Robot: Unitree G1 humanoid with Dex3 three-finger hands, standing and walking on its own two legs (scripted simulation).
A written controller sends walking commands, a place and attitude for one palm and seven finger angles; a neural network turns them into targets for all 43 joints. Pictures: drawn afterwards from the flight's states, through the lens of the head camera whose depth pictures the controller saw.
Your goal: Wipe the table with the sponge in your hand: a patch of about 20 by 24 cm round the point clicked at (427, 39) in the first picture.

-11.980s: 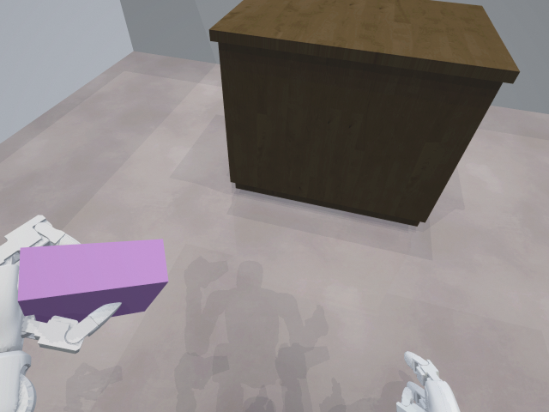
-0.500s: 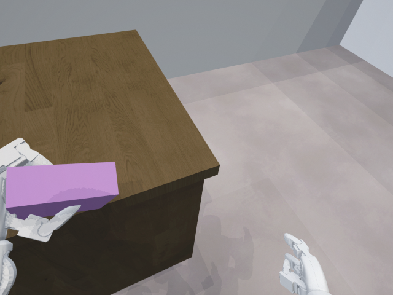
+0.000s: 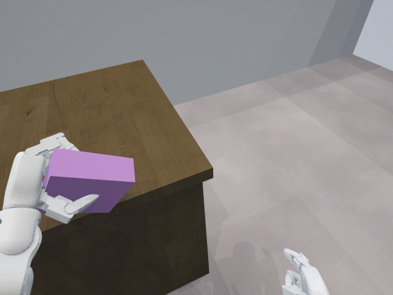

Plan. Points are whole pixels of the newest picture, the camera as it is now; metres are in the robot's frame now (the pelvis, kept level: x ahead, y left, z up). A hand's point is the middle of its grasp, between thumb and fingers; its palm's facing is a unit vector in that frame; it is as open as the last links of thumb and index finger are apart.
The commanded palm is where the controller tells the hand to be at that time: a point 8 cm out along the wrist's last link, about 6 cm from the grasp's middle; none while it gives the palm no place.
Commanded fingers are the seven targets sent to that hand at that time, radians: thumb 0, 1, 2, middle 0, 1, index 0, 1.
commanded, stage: turn the palm down, sponge in hand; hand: left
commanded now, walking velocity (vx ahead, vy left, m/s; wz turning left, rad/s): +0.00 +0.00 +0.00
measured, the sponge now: (98, 186) +0.26 +0.20 +0.15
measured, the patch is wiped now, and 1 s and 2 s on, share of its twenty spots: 0.00 0.00 0.00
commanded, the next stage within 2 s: move the sponge above the wiping area in 1.92 s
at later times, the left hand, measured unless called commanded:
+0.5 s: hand (59, 170) +0.25 +0.23 +0.21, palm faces +0.37 -0.53 -0.76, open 8.9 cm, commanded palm +0.19 +0.28 +0.24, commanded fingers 0.00 0.10 1.30 -1.20 -1.60 -1.20 -1.60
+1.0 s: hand (6, 146) +0.26 +0.31 +0.25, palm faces +0.44 -0.25 -0.86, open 8.9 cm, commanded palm +0.20 +0.30 +0.28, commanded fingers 0.00 0.10 1.30 -1.20 -1.60 -1.20 -1.60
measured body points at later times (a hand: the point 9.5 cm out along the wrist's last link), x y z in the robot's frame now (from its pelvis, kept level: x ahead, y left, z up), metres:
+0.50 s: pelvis +0.02 -0.02 +0.00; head +0.01 -0.06 +0.45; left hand +0.22 +0.26 +0.25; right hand +0.24 -0.24 -0.09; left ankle -0.01 +0.11 -0.74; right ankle +0.05 -0.11 -0.74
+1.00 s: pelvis +0.02 +0.02 +0.01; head +0.01 -0.02 +0.45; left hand +0.23 +0.32 +0.29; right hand +0.28 -0.17 -0.07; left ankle -0.01 +0.11 -0.74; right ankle +0.05 -0.11 -0.74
